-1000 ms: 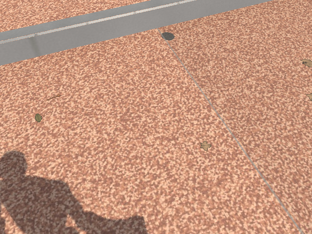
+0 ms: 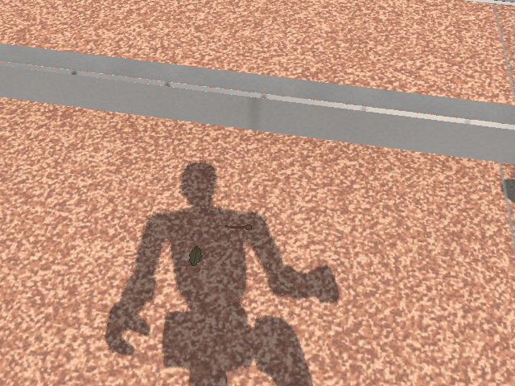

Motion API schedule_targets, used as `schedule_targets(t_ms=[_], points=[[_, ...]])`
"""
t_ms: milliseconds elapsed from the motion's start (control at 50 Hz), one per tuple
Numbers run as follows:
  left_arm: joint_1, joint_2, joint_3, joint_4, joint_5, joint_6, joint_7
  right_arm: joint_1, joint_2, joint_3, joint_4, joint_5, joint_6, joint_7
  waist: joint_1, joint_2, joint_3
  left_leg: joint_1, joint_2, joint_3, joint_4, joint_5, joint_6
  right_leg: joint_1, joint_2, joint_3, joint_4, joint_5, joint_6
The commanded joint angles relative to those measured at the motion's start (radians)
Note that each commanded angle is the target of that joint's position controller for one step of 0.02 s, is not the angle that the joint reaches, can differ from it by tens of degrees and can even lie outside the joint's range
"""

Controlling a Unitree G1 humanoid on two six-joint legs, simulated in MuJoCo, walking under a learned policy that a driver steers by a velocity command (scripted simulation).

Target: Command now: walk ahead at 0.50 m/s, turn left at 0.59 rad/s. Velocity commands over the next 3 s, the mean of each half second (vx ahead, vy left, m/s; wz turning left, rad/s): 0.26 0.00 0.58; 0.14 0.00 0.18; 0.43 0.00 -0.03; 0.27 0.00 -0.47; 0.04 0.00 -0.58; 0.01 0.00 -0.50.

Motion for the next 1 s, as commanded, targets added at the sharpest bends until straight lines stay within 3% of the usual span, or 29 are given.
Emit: schedule_targets(t_ms=[20, 60, 100, 140, 180, 260, 340, 360, 380, 400, 420, 440, 460, 500, 520, 540, 600, 660, 700, 720, 740, 760, 780, 800, 840, 860, 900, 960, 1000], points=[[-0.079, 0.124, 0.019, -0.121, 0.014, -0.063, 0.003, 0.137, -0.131, -0.037, -0.031, -0.002, -0.022, -0.008, -0.062, 0.014, -0.171, 0.506, 0.28, -0.497, -0.34, 0.108, 0.215, -0.493, -0.044, 0.112, 0.065, 0.119, -0.031], [-0.046, 0.132, 0.031, -0.12, 0.027, -0.035, 0.001, 0.076, -0.106, -0.026, -0.056, -0.016, -0.025, -0.015, -0.009, 0.033, -0.143, 0.345, 0.242, -0.424, -0.385, 0.217, 0.205, -0.371, -0.067, 0.118, -0.024, 0.169, -0.015], [-0.061, 0.106, 0.027, -0.136, 0.04, -0.013, 0.006, 0.079, -0.137, -0.033, -0.056, -0.015, -0.028, -0.028, 0.005, 0.02, -0.113, 0.258, 0.223, -0.346, -0.384, 0.466, 0.209, -0.341, -0.046, 0.091, -0.105, 0.2, 0.02], [-0.116, 0.08, 0.018, -0.164, 0.049, -0.004, 0.011, 0.101, -0.165, -0.042, -0.048, -0.013, -0.021, -0.046, -0.001, 0.027, -0.096, 0.204, 0.177, -0.264, -0.356, 0.622, 0.18, -0.323, -0.008, 0.066, -0.237, 0.295, 0.045], [-0.176, 0.052, 0.006, -0.183, 0.047, -0.003, 0.005, 0.121, -0.166, -0.044, -0.043, -0.004, -0.004, -0.058, -0.027, 0.059, -0.107, 0.173, 0.122, -0.211, -0.318, 0.615, 0.13, -0.26, 0.039, 0.052, -0.403, 0.437, 0.045], [-0.268, 0.066, 0.006, -0.223, 0.029, 0.003, -0.013, 0.177, -0.16, -0.044, -0.03, 0.002, 0.026, -0.072, -0.07, 0.104, -0.132, 0.219, 0.129, -0.291, -0.252, 0.456, 0.079, -0.199, 0.103, 0.072, -0.59, 0.553, 0.036], [-0.204, 0.12, 0.028, -0.224, 0.037, -0.011, -0.018, 0.127, -0.137, -0.039, -0.061, 0.001, 0.038, -0.084, -0.019, 0.133, -0.149, 0.313, 0.137, -0.425, -0.092, 0.369, 0.046, -0.133, 0.097, 0.109, -0.72, 0.491, -0.009], [-0.155, 0.137, 0.034, -0.22, 0.05, -0.019, -0.012, 0.106, -0.114, -0.031, -0.08, 0.001, 0.036, -0.083, 0.009, 0.11, -0.186, 0.288, 0.083, -0.408, 0.01, 0.33, 0.012, -0.014, 0.052, 0.116, -0.784, 0.637, -0.04], [-0.077, 0.194, 0.043, -0.224, 0.071, -0.019, -0.002, 0.108, -0.059, -0.011, -0.112, -0.018, 0.032, -0.082, 0.024, -0.023, -0.305, 0.162, 0.006, -0.323, 0.256, 0.07, -0.038, 0.228, -0.142, 0.267, -0.73, 0.987, -0.111], [-0.057, 0.207, 0.043, -0.218, 0.083, 0.0, -0.002, 0.335, -0.031, -0.002, -0.1, -0.007, 0.032, -0.076, -0.072, -0.291, -0.446, -0.079, -0.117, -0.254, 0.506, -0.582, -0.096, 0.502, -0.399, 0.584, -0.705, 1.202, -0.325], [-0.081, 0.154, 0.037, -0.229, 0.045, 0.019, -0.004, 0.377, -0.153, -0.023, -0.067, -0.001, 0.042, -0.071, -0.07, -0.221, -0.449, -0.149, -0.021, -0.246, 0.636, -0.513, -0.129, 0.453, -0.415, 0.659, -0.743, 0.904, -0.343], [-0.108, 0.092, 0.019, -0.25, 0.04, 0.031, 0.0, 0.258, -0.204, -0.04, -0.07, 0.004, 0.06, -0.075, -0.026, -0.138, -0.328, -0.186, 0.007, -0.209, 0.687, -0.428, -0.156, 0.355, -0.327, 0.52, -0.765, 0.74, -0.298], [-0.142, 0.074, 0.008, -0.249, 0.047, 0.046, 0.001, 0.201, -0.194, -0.04, -0.076, 0.0, 0.081, -0.083, -0.028, -0.082, -0.261, -0.183, 0.027, -0.181, 0.68, -0.367, -0.17, 0.248, -0.264, 0.428, -0.794, 0.605, -0.263], [-0.194, 0.09, 0.004, -0.246, 0.052, 0.064, 0.004, 0.174, -0.147, -0.031, -0.092, -0.002, 0.106, -0.084, -0.052, -0.112, -0.156, -0.097, 0.048, -0.152, 0.623, -0.3, -0.176, 0.034, -0.186, 0.31, -0.867, 0.467, -0.245], [-0.201, 0.097, 0.007, -0.241, 0.056, 0.066, 0.004, 0.183, -0.114, -0.022, -0.092, -0.004, 0.107, -0.083, -0.059, -0.128, -0.14, -0.05, 0.044, -0.126, 0.557, -0.279, -0.173, -0.015, -0.151, 0.252, -0.889, 0.456, -0.239], [-0.204, 0.096, 0.008, -0.236, 0.056, 0.066, 0.004, 0.189, -0.089, -0.014, -0.09, -0.006, 0.103, -0.083, -0.061, -0.136, -0.148, -0.018, 0.042, -0.105, 0.483, -0.275, -0.171, -0.02, -0.137, 0.214, -0.892, 0.479, -0.242], [-0.195, 0.107, 0.013, -0.221, 0.043, 0.068, 0.002, 0.152, -0.06, 0.006, -0.095, -0.021, 0.088, -0.077, -0.04, -0.147, -0.197, 0.071, 0.066, -0.084, 0.268, -0.242, -0.157, 0.017, -0.155, 0.181, -0.875, 0.557, -0.265], [-0.167, 0.131, 0.016, -0.205, 0.031, 0.08, 0.0, 0.13, -0.08, 0.006, -0.093, -0.017, 0.084, -0.065, -0.023, -0.16, -0.209, 0.142, 0.064, -0.062, 0.106, -0.166, -0.136, 0.04, -0.174, 0.199, -0.868, 0.455, -0.265], [-0.176, 0.123, 0.008, -0.198, 0.019, 0.089, -0.003, 0.159, -0.074, 0.006, -0.071, -0.021, 0.082, -0.055, -0.053, -0.146, -0.189, 0.254, 0.045, -0.029, -0.09, -0.038, -0.103, -0.014, -0.154, 0.181, -0.843, 0.332, -0.226], [-0.146, 0.103, -0.001, -0.182, 0.015, 0.089, -0.005, 0.159, -0.08, 0.005, -0.069, -0.029, 0.082, -0.052, -0.056, -0.134, -0.176, 0.32, 0.045, -0.039, -0.173, -0.001, -0.078, -0.061, -0.131, 0.167, -0.829, 0.264, -0.18], [-0.113, 0.07, -0.013, -0.17, 0.023, 0.083, -0.012, 0.152, -0.113, 0.003, -0.085, -0.042, 0.082, -0.055, -0.046, -0.071, -0.174, 0.383, 0.129, -0.148, -0.229, 0.053, -0.038, -0.122, -0.093, 0.133, -0.777, 0.188, -0.103], [-0.082, 0.016, -0.028, -0.18, 0.051, 0.072, -0.022, 0.131, -0.169, -0.004, -0.094, -0.05, 0.085, -0.064, 0.01, 0.126, -0.182, 0.367, 0.267, -0.313, -0.268, -0.037, 0.036, -0.178, 0.023, 0.001, -0.656, 0.064, -0.019], [-0.138, 0.031, -0.026, -0.187, 0.048, 0.068, -0.019, 0.12, -0.138, 0.003, -0.081, -0.047, 0.081, -0.058, -0.028, 0.205, -0.139, 0.199, 0.291, -0.372, -0.368, -0.367, 0.094, -0.117, 0.065, -0.015, -0.609, 0.089, 0.004], [-0.175, 0.079, -0.012, -0.192, 0.033, 0.064, -0.017, 0.097, -0.167, -0.007, -0.087, -0.045, 0.07, -0.056, -0.049, 0.211, -0.061, 0.162, 0.273, -0.391, -0.427, -0.532, 0.09, -0.132, 0.087, -0.027, -0.52, 0.118, 0.004], [-0.183, 0.126, 0.01, -0.186, 0.019, 0.058, -0.015, 0.134, -0.18, -0.012, -0.069, -0.038, 0.046, -0.063, -0.078, 0.252, -0.002, 0.238, 0.311, -0.448, -0.462, -0.484, 0.102, -0.289, 0.066, 0.004, -0.36, 0.038, -0.014], [-0.169, 0.133, 0.017, -0.185, 0.011, 0.053, -0.019, 0.16, -0.163, -0.008, -0.057, -0.029, 0.032, -0.065, -0.076, 0.233, 0.005, 0.305, 0.322, -0.46, -0.45, -0.425, 0.112, -0.363, 0.039, 0.036, -0.311, 0.027, -0.027], [-0.17, 0.093, 0.008, -0.18, 0.004, 0.034, -0.032, 0.19, -0.135, -0.002, -0.045, -0.011, 0.017, -0.067, -0.082, 0.164, -0.005, 0.402, 0.315, -0.434, -0.434, -0.321, 0.113, -0.423, 0.017, 0.044, -0.342, 0.062, -0.048], [-0.195, 0.049, -0.011, -0.18, 0.007, 0.011, -0.051, 0.178, -0.156, -0.011, -0.045, -0.007, 0.013, -0.062, -0.085, 0.139, -0.037, 0.367, 0.275, -0.343, -0.426, -0.195, 0.106, -0.281, 0.036, -0.002, -0.486, 0.119, -0.054], [-0.168, 0.062, -0.011, -0.169, 0.003, 0.01, -0.058, 0.173, -0.168, -0.015, -0.043, -0.001, 0.015, -0.052, -0.068, 0.141, -0.049, 0.298, 0.261, -0.309, -0.414, -0.172, 0.106, -0.147, 0.062, -0.03, -0.573, 0.186, -0.053]])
